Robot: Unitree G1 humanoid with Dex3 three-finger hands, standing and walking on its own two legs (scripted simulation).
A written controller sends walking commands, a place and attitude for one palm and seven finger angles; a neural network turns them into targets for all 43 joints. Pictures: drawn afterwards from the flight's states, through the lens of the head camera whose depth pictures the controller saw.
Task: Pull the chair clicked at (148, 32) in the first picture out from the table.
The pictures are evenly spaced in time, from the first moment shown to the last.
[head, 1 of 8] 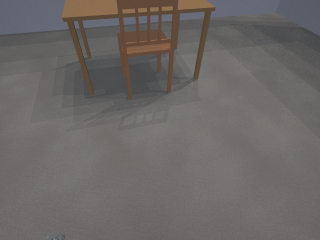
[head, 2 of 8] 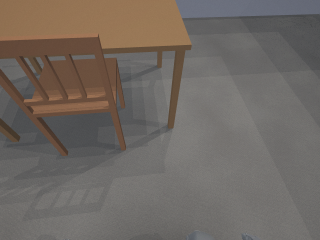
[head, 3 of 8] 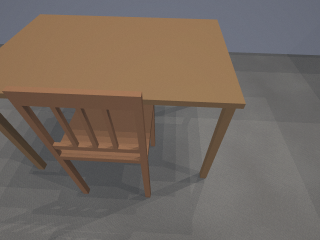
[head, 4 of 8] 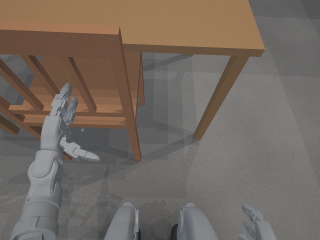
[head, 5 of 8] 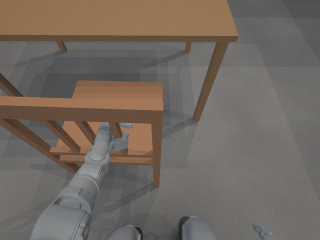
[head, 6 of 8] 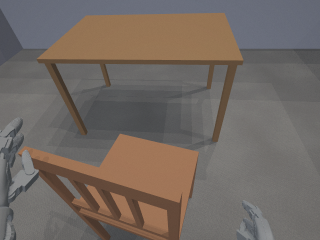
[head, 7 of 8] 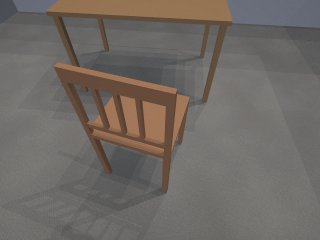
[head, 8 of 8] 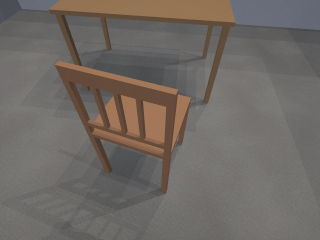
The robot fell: no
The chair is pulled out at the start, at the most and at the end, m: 0.00 0.66 0.66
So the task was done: yes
